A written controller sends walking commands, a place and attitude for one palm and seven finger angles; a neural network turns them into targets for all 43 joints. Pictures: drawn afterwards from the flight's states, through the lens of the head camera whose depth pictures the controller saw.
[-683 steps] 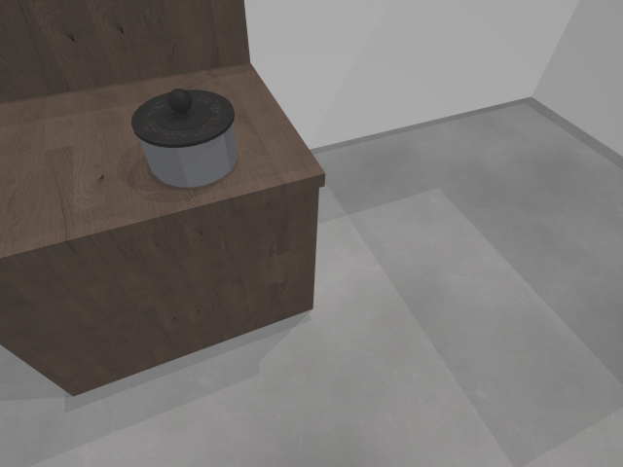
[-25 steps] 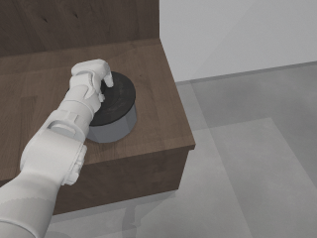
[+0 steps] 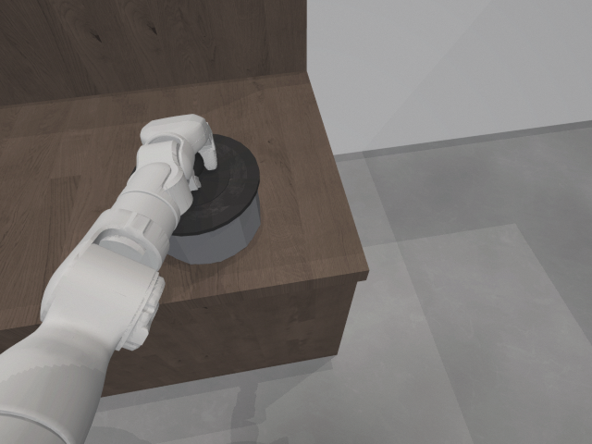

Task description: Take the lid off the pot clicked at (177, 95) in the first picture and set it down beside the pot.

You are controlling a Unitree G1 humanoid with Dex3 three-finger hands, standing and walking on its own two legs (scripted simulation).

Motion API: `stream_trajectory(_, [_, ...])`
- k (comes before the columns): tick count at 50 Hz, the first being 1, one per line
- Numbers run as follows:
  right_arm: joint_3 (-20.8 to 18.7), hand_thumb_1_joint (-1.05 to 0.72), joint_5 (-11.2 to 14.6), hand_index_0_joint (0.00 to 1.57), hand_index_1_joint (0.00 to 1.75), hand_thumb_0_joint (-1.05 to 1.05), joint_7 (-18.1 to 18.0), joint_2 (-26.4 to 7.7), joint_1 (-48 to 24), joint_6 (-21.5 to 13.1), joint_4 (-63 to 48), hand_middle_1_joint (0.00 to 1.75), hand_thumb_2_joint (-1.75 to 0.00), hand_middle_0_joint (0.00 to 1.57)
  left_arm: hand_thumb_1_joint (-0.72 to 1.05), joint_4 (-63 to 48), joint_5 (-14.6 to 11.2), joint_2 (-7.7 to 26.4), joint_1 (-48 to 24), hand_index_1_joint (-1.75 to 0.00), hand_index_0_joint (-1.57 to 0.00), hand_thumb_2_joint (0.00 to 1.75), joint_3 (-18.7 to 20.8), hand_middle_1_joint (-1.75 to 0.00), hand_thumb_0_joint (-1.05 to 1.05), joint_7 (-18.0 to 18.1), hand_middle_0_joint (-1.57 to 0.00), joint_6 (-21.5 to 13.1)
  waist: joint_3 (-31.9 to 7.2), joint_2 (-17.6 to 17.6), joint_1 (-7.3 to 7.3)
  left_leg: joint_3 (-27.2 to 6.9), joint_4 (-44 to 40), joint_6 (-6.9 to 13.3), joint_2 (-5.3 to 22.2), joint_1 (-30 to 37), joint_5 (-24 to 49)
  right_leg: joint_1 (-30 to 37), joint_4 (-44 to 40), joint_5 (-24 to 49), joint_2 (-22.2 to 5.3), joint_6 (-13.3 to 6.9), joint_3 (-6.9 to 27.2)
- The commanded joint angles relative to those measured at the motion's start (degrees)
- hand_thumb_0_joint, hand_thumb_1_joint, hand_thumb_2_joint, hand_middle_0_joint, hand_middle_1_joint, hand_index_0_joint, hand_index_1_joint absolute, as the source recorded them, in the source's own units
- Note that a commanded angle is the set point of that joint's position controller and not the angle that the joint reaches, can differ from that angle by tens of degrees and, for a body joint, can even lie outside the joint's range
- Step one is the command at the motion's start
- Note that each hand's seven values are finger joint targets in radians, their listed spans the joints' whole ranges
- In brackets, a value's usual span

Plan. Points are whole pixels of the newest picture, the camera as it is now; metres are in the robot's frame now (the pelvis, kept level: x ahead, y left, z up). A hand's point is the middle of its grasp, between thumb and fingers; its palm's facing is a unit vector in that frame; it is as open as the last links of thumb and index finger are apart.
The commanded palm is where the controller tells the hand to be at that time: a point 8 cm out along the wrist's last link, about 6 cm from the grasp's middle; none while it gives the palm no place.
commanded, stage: close the fingers and squeeze the knob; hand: left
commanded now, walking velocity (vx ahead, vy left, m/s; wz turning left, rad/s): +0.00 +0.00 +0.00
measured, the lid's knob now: (188, 164) +0.52 +0.13 +0.06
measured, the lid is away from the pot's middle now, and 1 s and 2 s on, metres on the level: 0.01 0.01 0.01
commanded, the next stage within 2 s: lift the lid straight up in 0.40 s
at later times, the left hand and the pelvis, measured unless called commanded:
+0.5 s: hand (188, 171) +0.49 +0.12 +0.08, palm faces -0.36 -0.05 -0.93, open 6.5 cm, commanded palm +0.50 +0.12 +0.15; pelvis +0.00 +0.00 +0.00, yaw +0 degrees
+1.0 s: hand (184, 154) +0.49 +0.12 +0.11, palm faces -0.31 -0.12 -0.94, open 6.5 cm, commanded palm +0.49 +0.13 +0.19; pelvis +0.00 +0.00 +0.00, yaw +0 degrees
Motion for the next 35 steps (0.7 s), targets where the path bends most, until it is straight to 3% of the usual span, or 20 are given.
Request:
stream_trajectory(1, [-2.21,-0.90,0.26,0.20,0.30,0.00,-0.56,-8.01,4.27,-1.16,-3.45,0.30,-0.90,0.20,0.53,-10.70,1.28,10.10,-33.22,-1.05,-0.84,0.77,2.02,-0.99,0.00,2.22,-0.77,-0.30,-24.72,-4.09,-2.23,-3.08,0.22,1.24,0.19,13.72,23.82,10.02,-0.07,23.24,1.45,-1.08,0.48])
stream_trajectory(4, [-2.16,-0.90,0.25,0.20,0.30,0.00,-0.76,-8.15,4.73,-1.24,-3.08,0.30,-0.90,0.20,0.56,-10.70,0.94,10.62,-33.57,-1.05,-0.85,0.78,2.62,-1.00,0.00,2.06,-0.77,-0.58,-24.69,-4.76,-2.39,-3.19,0.32,1.35,0.24,13.37,23.68,10.25,0.07,23.57,1.46,-1.07,0.48])
stream_trajectory(6, [-2.09,-0.90,0.19,0.20,0.30,0.00,-0.74,-8.16,5.10,-1.45,-3.16,0.30,-0.90,0.20,0.58,-12.07,1.23,12.19,-34.47,-1.06,-0.86,0.79,3.64,-1.00,0.00,2.14,-0.78,-0.87,-26.19,-3.66,-2.02,-3.34,0.25,1.27,0.18,13.68,24.73,11.30,0.34,24.63,1.35,-1.18,0.60])
stream_trajectory(7, [-2.18,-0.90,0.06,0.20,0.30,0.00,-0.77,-7.97,4.80,-1.49,-3.33,0.30,-0.90,0.20,0.59,-12.13,1.16,11.20,-33.68,-1.06,-0.87,0.80,3.16,-1.00,0.00,1.86,-0.79,-1.14,-26.74,-2.68,-1.74,-3.13,0.52,1.26,0.09,14.04,26.07,11.41,0.32,25.53,1.30,-1.28,0.70])
stream_trajectory(8, [-2.28,-0.90,-0.10,0.20,0.30,0.00,-0.78,-8.12,5.25,-1.60,-3.46,0.30,-0.90,0.20,0.60,-13.66,1.14,13.74,-33.86,-1.07,-0.87,0.80,5.24,-1.00,0.00,2.10,-0.79,-1.50,-28.25,-3.39,-1.45,-3.34,0.57,1.30,0.25,14.88,27.07,12.59,0.39,26.47,1.30,-1.12,0.67])
stream_trajectory(10, [-2.15,-0.90,0.10,0.20,0.30,0.00,-0.77,-8.04,5.11,-1.20,-3.30,0.30,-0.90,0.20,0.62,-11.51,1.61,10.32,-32.56,-1.07,-0.88,0.81,2.19,-1.01,0.00,1.79,-0.80,-1.22,-25.93,-4.55,-2.20,-3.21,0.34,1.22,0.36,13.98,26.62,11.17,0.18,25.75,1.45,-1.09,0.33])
stream_trajectory(12, [-2.53,-0.90,0.20,0.20,0.30,0.00,-0.58,-7.73,5.01,-1.55,-3.37,0.30,-0.90,0.20,0.64,-13.22,1.33,7.44,-33.72,-1.07,-0.90,0.82,0.14,-1.02,0.00,1.72,-0.81,-1.67,-26.01,-2.61,-2.24,-3.41,0.64,1.17,0.57,15.43,28.23,9.57,-0.04,25.10,1.51,-1.16,0.28])
stream_trajectory(15, [-2.10,-0.90,0.08,0.20,0.30,0.00,-0.72,-8.51,5.60,-1.20,-2.70,0.30,-0.90,0.20,0.67,-9.25,1.57,13.42,-32.20,-1.08,-0.91,0.84,4.78,-1.03,0.00,2.57,-0.83,-0.73,-23.60,-5.51,-2.12,-3.02,0.00,1.34,0.27,11.75,23.66,10.87,-0.01,23.92,1.65,-1.12,0.41])
stream_trajectory(16, [-2.12,-0.90,0.18,0.20,0.30,0.00,-0.82,-8.31,5.28,-1.31,-2.95,0.30,-0.90,0.20,0.68,-10.54,1.05,12.91,-33.28,-1.08,-0.92,0.84,4.40,-1.03,0.00,2.71,-0.83,-0.67,-24.31,-5.49,-2.33,-2.72,-0.11,1.42,0.14,11.71,22.76,11.47,-0.03,24.11,1.49,-0.98,0.65])
stream_trajectory(17, [-2.18,-0.90,0.11,0.20,0.30,0.00,-0.79,-8.18,5.27,-1.56,-3.21,0.30,-0.90,0.20,0.69,-12.14,0.63,13.55,-33.72,-1.09,-0.92,0.85,5.26,-1.03,0.00,2.72,-0.84,-1.10,-26.18,-4.27,-1.45,-2.80,-0.19,1.39,0.03,12.15,23.77,12.80,0.08,25.06,1.27,-1.18,0.63])
stream_trajectory(18, [-2.36,-0.90,0.04,0.20,0.30,0.00,-0.75,-8.04,5.41,-1.90,-3.63,0.30,-0.90,0.20,0.70,-15.87,1.00,14.10,-35.23,-1.09,-0.93,0.85,5.19,-1.03,0.00,2.77,-0.84,-1.86,-29.27,-1.73,-1.21,-3.09,-0.11,1.15,0.23,15.29,26.66,13.04,0.24,26.35,1.27,-1.19,0.76])
stream_trajectory(19, [-2.35,-0.90,-0.01,0.20,0.30,0.00,-0.58,-7.61,5.15,-1.99,-3.66,0.30,-0.90,0.20,0.71,-14.78,1.76,12.39,-33.36,-1.09,-0.94,0.86,3.96,-1.04,0.00,2.67,-0.85,-1.87,-29.65,-0.24,-0.81,-3.60,0.43,0.98,0.34,16.82,29.59,12.14,0.37,26.54,1.35,-1.35,0.65])
stream_trajectory(21, [-2.63,-0.90,-0.02,0.20,0.30,0.00,-0.18,-7.70,5.59,-1.61,-2.92,0.30,-0.90,0.20,0.72,-12.63,2.44,8.22,-31.77,-1.10,-0.95,0.87,0.77,-1.04,0.00,2.37,-0.85,-1.33,-26.55,-1.39,-1.73,-3.84,0.86,0.79,1.01,17.35,31.19,8.71,0.05,25.21,1.74,-1.19,0.01])
stream_trajectory(24, [-2.58,-0.90,-0.04,0.20,0.30,0.00,-0.21,-8.18,5.14,-1.59,-3.17,0.30,-0.90,0.20,0.73,-13.52,1.64,13.75,-33.41,-1.10,-0.96,0.87,5.45,-1.05,0.00,3.35,-0.86,-1.36,-26.44,-3.89,-1.16,-3.72,-0.03,0.97,0.80,15.19,26.73,11.01,-0.06,23.97,1.78,-1.15,0.17])
stream_trajectory(26, [-2.37,-0.90,0.15,0.20,0.30,0.00,-0.44,-7.91,4.68,-1.84,-3.29,0.30,-0.90,0.20,0.74,-13.10,0.61,11.68,-33.36,-1.10,-0.96,0.88,4.09,-1.05,0.00,3.60,-0.86,-0.91,-26.14,-4.80,-1.47,-3.42,-0.45,1.16,0.45,14.27,24.77,11.75,-0.21,24.04,1.55,-1.06,0.22])
stream_trajectory(29, [-2.70,-0.90,0.19,0.20,0.30,0.00,-0.30,-7.57,4.67,-2.77,-3.11,0.30,-0.90,0.20,0.74,-17.52,0.73,9.11,-37.41,-1.10,-0.96,0.88,1.23,-1.05,0.00,3.47,-0.86,-1.60,-28.75,-0.87,-1.76,-4.41,0.18,0.84,0.95,19.50,29.17,9.33,-0.18,23.92,1.65,-1.07,0.07])
stream_trajectory(32, [-2.53,-0.90,-0.01,0.20,0.30,0.00,-0.31,-7.74,4.44,-3.09,-3.20,0.30,-0.90,0.20,0.74,-18.25,1.06,14.60,-36.25,-1.10,-0.97,0.88,5.72,-1.05,0.00,3.77,-0.86,-1.44,-30.83,-0.99,-0.21,-4.63,0.20,0.65,0.80,19.55,31.26,12.19,0.03,25.76,1.55,-1.26,0.35])
stream_trajectory(33, [-2.32,-0.90,0.01,0.20,0.30,0.00,-0.37,-7.57,4.10,-3.08,-3.36,0.30,-0.90,0.20,0.74,-17.47,1.06,14.25,-36.10,-1.10,-0.97,0.88,5.38,-1.05,0.00,3.79,-0.86,-1.18,-29.74,-1.05,-0.37,-4.44,-0.22,0.56,0.70,19.12,30.49,12.08,-0.01,25.48,1.59,-1.16,0.26])
stream_trajectory(34, [-2.17,-0.90,0.10,0.20,0.30,0.00,-0.33,-7.40,3.94,-3.07,-3.22,0.30,-0.90,0.20,0.74,-15.08,0.70,11.19,-34.70,-1.10,-0.97,0.88,3.24,-1.05,0.00,3.58,-0.86,-0.53,-27.72,-2.26,-0.71,-4.18,-0.39,0.69,0.45,17.81,28.85,11.64,-0.23,24.96,1.62,-1.10,0.02])
stream_trajectory(35, [-2.14,-0.90,0.34,0.20,0.30,0.00,-0.31,-7.56,3.97,-2.85,-2.67,0.30,-0.90,0.20,0.75,-12.11,0.48,9.90,-33.43,-1.10,-0.97,0.88,2.34,-1.05,0.00,3.31,-0.86,0.43,-24.25,-5.05,-1.25,-3.72,-0.60,0.95,0.46,15.52,26.53,10.94,-0.53,24.35,1.69,-1.01,-0.24])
